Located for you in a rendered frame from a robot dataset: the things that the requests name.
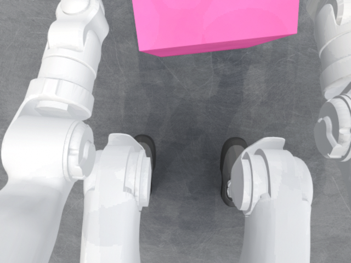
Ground robot right upper arm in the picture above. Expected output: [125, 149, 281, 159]
[314, 93, 351, 210]

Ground robot left upper arm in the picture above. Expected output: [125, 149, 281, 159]
[0, 115, 96, 263]

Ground left robot forearm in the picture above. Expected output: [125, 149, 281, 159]
[1, 0, 109, 169]

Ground right robot forearm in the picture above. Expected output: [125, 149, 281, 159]
[306, 0, 351, 100]

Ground left robot thigh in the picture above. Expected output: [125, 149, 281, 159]
[80, 145, 151, 263]

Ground robot right foot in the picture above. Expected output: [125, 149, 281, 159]
[220, 137, 247, 207]

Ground carton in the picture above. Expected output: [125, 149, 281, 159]
[132, 0, 299, 57]

